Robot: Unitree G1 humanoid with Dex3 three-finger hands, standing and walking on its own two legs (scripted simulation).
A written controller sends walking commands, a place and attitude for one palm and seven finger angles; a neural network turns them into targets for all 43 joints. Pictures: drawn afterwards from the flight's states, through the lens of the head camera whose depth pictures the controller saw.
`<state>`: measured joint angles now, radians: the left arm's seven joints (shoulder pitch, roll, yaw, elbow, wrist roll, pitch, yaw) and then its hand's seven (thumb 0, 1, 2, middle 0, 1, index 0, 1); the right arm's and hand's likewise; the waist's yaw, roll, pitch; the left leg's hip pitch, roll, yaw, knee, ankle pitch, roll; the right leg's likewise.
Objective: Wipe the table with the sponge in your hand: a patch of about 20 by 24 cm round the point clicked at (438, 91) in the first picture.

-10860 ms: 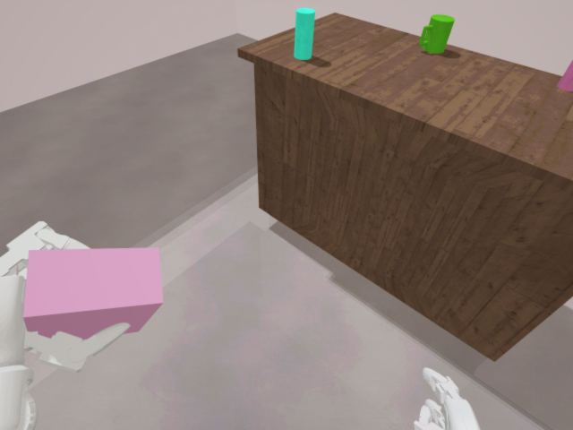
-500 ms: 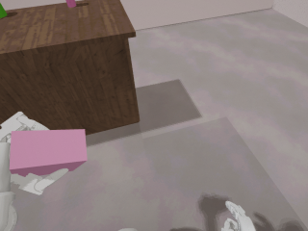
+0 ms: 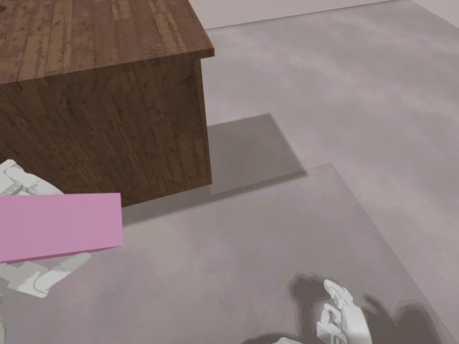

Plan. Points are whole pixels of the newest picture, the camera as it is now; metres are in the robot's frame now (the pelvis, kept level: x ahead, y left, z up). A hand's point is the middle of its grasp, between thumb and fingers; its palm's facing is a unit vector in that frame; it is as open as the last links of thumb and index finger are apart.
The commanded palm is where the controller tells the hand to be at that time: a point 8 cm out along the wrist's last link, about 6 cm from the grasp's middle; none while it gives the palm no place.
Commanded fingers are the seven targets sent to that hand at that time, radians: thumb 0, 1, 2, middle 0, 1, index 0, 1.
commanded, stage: take the last steps up to it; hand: left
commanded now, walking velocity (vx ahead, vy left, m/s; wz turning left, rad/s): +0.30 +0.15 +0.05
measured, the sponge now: (74, 229) +0.23 +0.20 +0.17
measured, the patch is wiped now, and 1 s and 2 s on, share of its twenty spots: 0.00 0.00 0.00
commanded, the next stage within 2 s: come to a stop and stand still in 1.92 s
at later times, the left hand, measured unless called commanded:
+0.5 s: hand (17, 149) +0.33 +0.32 +0.18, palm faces +0.41 -0.78 -0.47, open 10.0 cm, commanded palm +0.26 +0.36 +0.18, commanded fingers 0.00 0.10 1.30 -1.20 -1.60 -1.20 -1.60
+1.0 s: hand (22, 112) +0.42 +0.36 +0.17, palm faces +0.38 -0.80 -0.46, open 10.0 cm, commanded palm +0.36 +0.41 +0.18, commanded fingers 0.00 0.10 1.30 -1.20 -1.60 -1.20 -1.60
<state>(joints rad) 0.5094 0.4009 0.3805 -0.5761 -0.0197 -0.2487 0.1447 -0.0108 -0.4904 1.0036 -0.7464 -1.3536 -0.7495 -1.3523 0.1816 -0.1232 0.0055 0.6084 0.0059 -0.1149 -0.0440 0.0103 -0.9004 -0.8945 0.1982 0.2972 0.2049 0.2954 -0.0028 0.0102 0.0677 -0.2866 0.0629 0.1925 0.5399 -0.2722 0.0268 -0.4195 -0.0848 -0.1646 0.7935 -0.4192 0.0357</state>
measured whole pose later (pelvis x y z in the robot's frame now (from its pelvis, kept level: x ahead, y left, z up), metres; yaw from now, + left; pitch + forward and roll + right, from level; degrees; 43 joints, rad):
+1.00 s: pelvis +0.21 +0.13 +0.00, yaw +1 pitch +0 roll +2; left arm 0.51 0.37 0.35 -0.56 0.00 -0.26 0.16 -0.01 -0.49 1.01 -0.75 -1.35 -0.75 -1.35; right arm 0.20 -0.26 -0.06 0.59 -0.01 -0.07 -0.06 0.01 -0.90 -0.89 0.20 0.30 0.20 0.30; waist 0.01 -0.03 0.09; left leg -0.34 0.06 0.17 0.52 -0.22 0.00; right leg -0.19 -0.16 -0.14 0.61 -0.39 0.04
